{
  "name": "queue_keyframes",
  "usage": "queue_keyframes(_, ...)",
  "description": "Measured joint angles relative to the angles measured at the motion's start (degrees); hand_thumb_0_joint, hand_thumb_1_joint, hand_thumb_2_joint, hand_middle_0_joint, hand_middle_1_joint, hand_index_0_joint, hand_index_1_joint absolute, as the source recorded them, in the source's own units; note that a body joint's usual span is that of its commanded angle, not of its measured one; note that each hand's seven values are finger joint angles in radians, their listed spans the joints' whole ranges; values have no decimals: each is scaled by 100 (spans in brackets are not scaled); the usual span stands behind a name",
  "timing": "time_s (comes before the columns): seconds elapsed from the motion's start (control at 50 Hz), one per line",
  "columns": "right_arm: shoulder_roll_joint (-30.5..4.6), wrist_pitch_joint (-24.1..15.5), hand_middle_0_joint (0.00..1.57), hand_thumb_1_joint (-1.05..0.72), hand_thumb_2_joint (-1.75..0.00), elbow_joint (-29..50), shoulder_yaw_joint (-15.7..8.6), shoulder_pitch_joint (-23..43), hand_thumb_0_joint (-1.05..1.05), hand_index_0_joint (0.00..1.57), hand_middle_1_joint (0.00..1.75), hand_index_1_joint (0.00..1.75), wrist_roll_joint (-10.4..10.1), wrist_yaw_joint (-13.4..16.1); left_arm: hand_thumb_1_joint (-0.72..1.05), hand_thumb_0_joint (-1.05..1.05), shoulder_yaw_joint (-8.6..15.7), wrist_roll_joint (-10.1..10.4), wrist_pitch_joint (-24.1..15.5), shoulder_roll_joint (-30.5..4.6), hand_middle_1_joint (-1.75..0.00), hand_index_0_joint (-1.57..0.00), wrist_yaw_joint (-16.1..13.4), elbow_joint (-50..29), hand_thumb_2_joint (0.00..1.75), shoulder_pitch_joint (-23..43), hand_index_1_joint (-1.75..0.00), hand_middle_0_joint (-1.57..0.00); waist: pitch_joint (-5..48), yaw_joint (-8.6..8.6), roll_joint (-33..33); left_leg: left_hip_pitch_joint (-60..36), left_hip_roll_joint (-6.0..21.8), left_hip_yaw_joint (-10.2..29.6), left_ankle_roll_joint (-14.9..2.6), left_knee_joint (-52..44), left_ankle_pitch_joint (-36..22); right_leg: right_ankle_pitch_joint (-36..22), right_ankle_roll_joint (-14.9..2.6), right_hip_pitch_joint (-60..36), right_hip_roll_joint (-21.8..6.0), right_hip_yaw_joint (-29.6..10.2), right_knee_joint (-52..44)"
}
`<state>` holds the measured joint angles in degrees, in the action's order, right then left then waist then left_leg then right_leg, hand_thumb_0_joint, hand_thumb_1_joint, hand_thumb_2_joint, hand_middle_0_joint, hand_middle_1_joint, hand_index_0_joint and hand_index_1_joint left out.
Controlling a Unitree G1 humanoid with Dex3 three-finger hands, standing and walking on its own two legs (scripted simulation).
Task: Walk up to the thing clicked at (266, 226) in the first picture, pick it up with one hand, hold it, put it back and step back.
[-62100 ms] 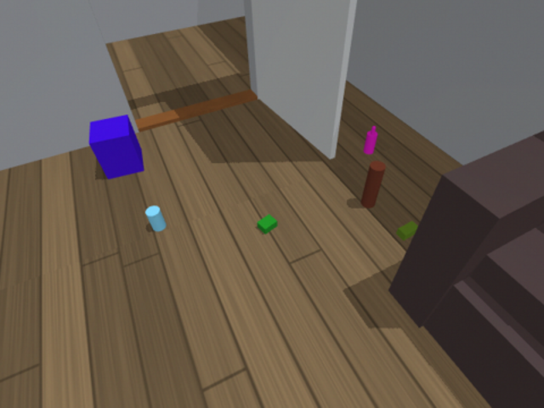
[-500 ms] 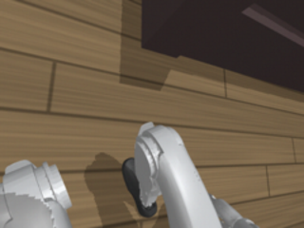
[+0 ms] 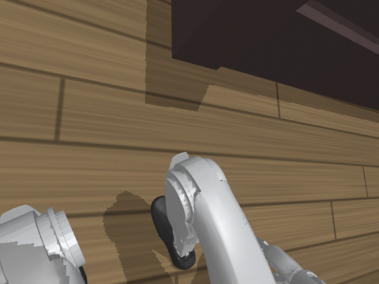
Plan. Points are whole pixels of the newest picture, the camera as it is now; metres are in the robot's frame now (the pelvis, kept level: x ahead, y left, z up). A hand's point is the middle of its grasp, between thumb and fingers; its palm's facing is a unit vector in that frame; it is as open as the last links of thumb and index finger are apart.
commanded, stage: close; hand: left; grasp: from above
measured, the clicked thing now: out of the picture +0.46 +0.35 -0.28
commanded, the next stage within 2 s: settle in 1.32 s
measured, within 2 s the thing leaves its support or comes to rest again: leaves its support in 1.64 s
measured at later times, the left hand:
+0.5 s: hand out of the picture +0.44 +0.36 -0.24, palm faces -0.48 -0.06 -0.88, open 11.9 cm
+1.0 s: hand out of the picture +0.43 +0.35 -0.24, palm faces -0.46 -0.06 -0.89, open 10.5 cm
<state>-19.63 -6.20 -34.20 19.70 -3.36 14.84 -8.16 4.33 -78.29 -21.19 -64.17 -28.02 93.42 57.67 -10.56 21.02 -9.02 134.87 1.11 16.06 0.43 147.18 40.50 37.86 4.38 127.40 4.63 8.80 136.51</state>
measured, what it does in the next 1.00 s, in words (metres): stands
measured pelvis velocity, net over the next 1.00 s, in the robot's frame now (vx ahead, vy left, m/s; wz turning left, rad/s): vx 0.00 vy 0.00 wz -0.01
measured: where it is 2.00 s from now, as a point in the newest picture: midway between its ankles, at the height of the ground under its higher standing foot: (132, 272)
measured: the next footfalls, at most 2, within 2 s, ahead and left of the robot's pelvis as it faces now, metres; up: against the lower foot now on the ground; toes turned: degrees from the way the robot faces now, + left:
none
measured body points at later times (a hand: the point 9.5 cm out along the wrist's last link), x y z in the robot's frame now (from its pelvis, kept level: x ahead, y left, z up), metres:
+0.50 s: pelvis +0.00 +0.00 +0.00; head +0.27 +0.14 +0.33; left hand +0.46 +0.36 -0.19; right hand +0.09 -0.26 -0.05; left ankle +0.06 +0.13 -0.27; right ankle +0.12 -0.13 -0.26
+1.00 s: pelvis +0.00 +0.00 +0.00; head +0.26 +0.15 +0.33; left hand +0.45 +0.35 -0.19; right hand +0.09 -0.25 -0.06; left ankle +0.06 +0.13 -0.27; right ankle +0.12 -0.13 -0.26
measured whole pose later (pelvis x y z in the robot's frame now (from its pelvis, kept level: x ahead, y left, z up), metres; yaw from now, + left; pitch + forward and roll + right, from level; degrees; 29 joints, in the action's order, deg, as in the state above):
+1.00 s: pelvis +0.00 +0.00 +0.00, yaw +0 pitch +26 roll -15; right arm -18.9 -5.8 -35.6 19.4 -2.7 16.1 -8.3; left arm 3.3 -80.8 -22.6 -62.8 -31.8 91.7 56.6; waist -9.1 19.9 -9.8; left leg 134.6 1.3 16.3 0.2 147.6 40.8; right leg 37.8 4.4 127.0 4.8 9.1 136.5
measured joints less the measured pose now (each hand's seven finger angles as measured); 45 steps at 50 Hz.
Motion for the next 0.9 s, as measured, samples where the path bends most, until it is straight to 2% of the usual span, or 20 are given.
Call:
queue_keyframes(0.08,17,57,21,-89,-90,3,34,-22,0,20,30,30,47,11,-36,0,31,-41,-183,-8,-95,-15,24,-168,93,-104,-94,-15,-56,-50,-51,-51,2,32,23,7,25,5,9,-40,6,22,-3)
queue_keyframes(0.18,23,88,21,-89,-90,-34,23,-15,0,20,30,30,99,3,-34,0,44,-167,-318,43,-94,-16,-145,-290,93,-156,-94,-16,-22,-98,-90,-82,3,61,51,14,53,17,-10,-58,7,44,-1)
queue_keyframes(0.28,44,75,21,-89,-89,-173,-41,53,0,20,30,30,154,-14,-30,0,-61,-251,-201,130,-93,-19,-407,-184,94,-66,-93,-19,112,-94,-78,-62,11,51,47,10,69,25,2,-30,9,35,0)
queue_keyframes(0.34,41,24,21,-89,-89,-195,-75,82,0,20,30,30,136,-16,-26,0,-140,-250,-52,154,-92,-22,-469,-46,94,8,-92,-22,157,-65,-55,-39,22,31,27,12,67,22,6,-8,16,20,1)
queue_keyframes(0.4,25,-36,21,-89,-89,-184,-87,85,0,20,30,30,87,-25,-23,0,-166,-188,80,166,-91,-25,-438,34,93,76,-90,-25,170,-37,-22,-3,25,5,1,6,50,17,7,18,14,2,-3)
queue_keyframes(0.48,1,-89,21,-89,-90,-90,-84,65,0,20,30,30,21,-32,-19,0,-66,-103,170,91,-89,-28,-272,65,90,94,-88,-28,123,12,-7,23,20,-14,-16,9,32,13,1,31,9,-10,2)
queue_keyframes(0.58,-16,-36,21,-89,-90,8,-46,24,0,20,30,30,16,-11,-14,0,97,-7,90,-30,-87,-31,-55,-32,86,13,-86,-31,15,6,-8,22,-3,7,-10,8,11,9,-3,8,-6,11,-7)
queue_keyframes(0.64,-9,19,21,-89,-90,16,-11,5,0,20,30,30,37,-2,-11,0,95,25,-16,-61,-87,-32,24,-146,85,-36,-85,-33,-31,-28,-34,-2,-6,20,-4,10,12,5,10,-16,-5,20,-11)
queue_keyframes(0.78,49,118,21,-89,-90,5,68,7,0,20,30,30,87,8,-1,0,33,-67,-252,-38,-87,-37,-4,-226,84,-139,-84,-39,-42,-78,-77,-71,3,54,8,17,41,10,9,-80,6,45,-23)
queue_keyframes(0.9,78,94,21,-89,-89,-44,43,29,0,20,30,30,111,1,1,1,-1,-206,-278,54,-86,-40,-208,-257,82,-180,-81,-44,42,-111,-87,-80,15,51,0,30,50,6,7,-83,17,42,-17)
